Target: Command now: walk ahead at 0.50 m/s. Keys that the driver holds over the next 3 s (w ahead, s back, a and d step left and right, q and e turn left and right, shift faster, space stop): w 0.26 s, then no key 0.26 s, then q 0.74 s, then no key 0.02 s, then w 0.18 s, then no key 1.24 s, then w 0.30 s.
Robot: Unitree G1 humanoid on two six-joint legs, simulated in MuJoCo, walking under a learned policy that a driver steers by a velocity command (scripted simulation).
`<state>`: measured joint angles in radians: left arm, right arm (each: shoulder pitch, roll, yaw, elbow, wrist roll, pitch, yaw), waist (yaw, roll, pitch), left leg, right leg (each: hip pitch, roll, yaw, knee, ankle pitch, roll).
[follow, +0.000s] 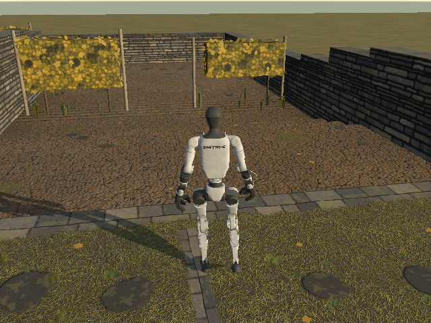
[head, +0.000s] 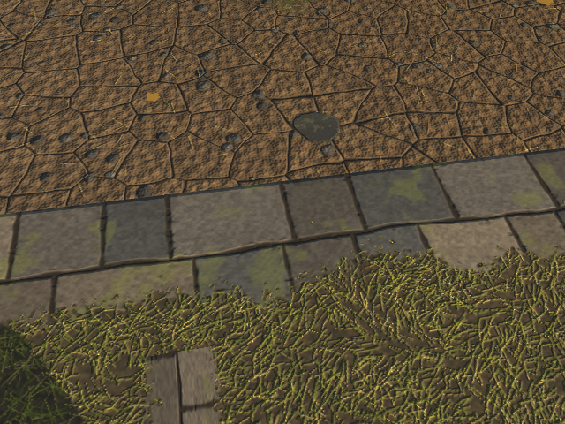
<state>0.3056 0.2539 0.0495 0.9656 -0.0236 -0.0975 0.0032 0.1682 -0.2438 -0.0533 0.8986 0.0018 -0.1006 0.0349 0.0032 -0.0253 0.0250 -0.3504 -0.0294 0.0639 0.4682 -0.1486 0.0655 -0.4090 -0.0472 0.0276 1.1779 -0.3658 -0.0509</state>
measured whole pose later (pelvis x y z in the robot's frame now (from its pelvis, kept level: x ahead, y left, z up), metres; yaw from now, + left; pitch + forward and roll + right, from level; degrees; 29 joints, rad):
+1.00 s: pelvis +0.30 -0.01 +0.00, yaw +13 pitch +2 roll -3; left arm 0.04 0.29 0.08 0.90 0.00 0.02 0.05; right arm 0.24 -0.26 -0.09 0.87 -0.01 0.01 -0.02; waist -0.03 -0.03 0.03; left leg -0.30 0.00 0.00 0.54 -0.27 0.05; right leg -0.51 -0.01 -0.04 0.94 -0.46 0.03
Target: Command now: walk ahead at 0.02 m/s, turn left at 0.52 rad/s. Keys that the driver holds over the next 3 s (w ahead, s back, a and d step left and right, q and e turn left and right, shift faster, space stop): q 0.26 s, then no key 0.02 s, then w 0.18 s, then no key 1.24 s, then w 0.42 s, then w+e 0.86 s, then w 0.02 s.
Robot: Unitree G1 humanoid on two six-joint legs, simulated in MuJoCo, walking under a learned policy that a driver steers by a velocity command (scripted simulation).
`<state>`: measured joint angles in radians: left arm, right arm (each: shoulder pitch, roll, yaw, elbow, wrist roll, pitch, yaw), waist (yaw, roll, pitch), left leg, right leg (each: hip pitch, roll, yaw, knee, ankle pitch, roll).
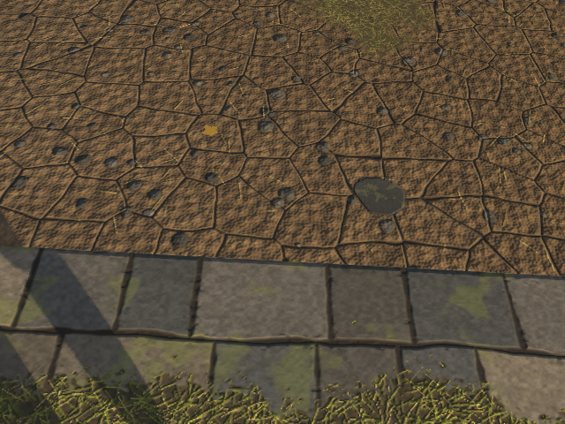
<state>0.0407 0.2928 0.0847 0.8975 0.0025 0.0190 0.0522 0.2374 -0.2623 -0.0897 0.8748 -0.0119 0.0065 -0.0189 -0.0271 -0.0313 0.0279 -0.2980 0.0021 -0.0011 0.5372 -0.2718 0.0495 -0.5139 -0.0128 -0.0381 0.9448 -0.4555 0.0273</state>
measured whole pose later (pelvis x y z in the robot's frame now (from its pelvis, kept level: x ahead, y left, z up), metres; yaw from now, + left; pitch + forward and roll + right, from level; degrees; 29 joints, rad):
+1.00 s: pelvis +0.13 +0.03 -0.01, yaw +14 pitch +0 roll +0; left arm 0.21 0.25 0.03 0.99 0.01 -0.01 0.03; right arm 0.10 -0.21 -0.04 0.85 -0.01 -0.01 -0.01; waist 0.03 -0.02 0.02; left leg -0.30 -0.02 0.01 0.54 -0.23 0.02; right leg -0.14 -0.04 0.01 0.52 -0.38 0.03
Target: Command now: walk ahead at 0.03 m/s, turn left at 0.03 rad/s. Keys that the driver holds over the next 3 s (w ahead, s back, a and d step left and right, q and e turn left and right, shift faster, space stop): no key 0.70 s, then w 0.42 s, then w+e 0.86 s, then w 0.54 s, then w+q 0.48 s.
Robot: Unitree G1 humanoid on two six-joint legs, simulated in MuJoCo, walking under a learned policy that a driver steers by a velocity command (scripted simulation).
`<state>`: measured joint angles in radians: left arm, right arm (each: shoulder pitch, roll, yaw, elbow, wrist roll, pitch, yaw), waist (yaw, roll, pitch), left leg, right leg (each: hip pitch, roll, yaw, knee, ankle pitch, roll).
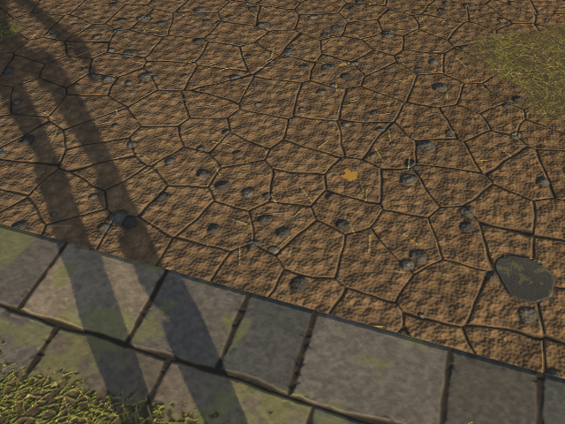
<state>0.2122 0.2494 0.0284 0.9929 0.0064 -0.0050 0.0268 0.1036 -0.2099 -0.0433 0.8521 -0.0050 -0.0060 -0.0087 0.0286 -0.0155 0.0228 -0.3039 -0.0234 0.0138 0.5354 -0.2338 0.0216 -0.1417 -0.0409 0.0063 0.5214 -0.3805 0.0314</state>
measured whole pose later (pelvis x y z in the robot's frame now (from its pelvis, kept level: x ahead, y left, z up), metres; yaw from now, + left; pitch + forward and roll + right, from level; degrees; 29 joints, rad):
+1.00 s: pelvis +0.05 +0.02 -0.01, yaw +0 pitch +0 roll +1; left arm 0.41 0.23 0.04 1.08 -0.03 -0.06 0.03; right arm 0.22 -0.22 -0.07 1.10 0.03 -0.09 0.01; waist -0.01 -0.05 0.01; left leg -0.27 -0.03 0.08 0.61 -0.33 0.06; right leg -0.18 -0.05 0.04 0.81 -0.48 0.00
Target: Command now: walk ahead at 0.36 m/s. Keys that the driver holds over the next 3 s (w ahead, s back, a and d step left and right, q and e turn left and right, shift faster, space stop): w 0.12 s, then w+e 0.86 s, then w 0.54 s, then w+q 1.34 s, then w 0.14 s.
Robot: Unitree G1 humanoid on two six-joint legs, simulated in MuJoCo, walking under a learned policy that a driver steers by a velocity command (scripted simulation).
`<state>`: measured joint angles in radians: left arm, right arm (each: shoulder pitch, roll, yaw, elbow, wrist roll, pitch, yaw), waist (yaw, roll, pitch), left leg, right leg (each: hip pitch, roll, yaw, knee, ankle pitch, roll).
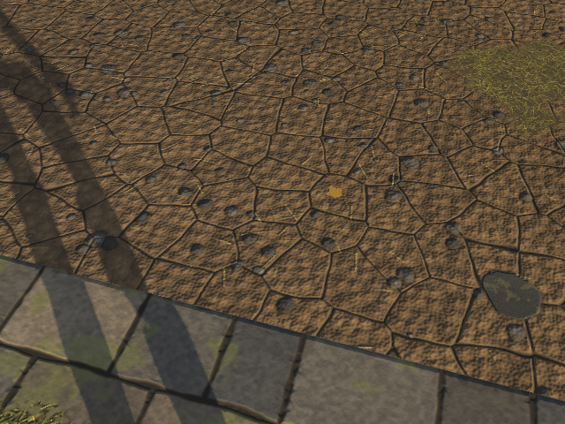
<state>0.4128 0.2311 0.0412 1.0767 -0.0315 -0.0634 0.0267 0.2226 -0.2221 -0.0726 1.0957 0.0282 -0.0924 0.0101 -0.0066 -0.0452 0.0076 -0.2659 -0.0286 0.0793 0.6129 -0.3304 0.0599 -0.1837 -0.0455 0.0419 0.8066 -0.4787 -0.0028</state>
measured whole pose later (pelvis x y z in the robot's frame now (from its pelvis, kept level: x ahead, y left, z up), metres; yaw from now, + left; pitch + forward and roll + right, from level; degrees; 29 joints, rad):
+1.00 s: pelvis +0.53 -0.10 -0.01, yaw -26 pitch +2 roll +1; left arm 0.39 0.27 0.07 0.79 -0.02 -0.03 0.02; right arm 0.09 -0.27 -0.06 0.75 0.00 -0.15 0.02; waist 0.04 -0.02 -0.04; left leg -0.43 -0.03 0.00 0.64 -0.27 0.01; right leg -0.25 0.14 0.23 0.96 -0.54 -0.07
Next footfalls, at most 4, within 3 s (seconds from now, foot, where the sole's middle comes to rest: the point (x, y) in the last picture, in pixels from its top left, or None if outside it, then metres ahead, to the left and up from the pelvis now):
0.44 right None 0.39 -0.16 -0.76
0.94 left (296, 364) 0.67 -0.03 -0.76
1.54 right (460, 341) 0.82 -0.52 -0.92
2.08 left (418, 242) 1.19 -0.46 -0.92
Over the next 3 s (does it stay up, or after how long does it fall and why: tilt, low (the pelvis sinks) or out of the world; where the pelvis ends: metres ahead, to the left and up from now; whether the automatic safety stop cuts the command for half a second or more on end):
stays up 1.49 -0.55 -0.15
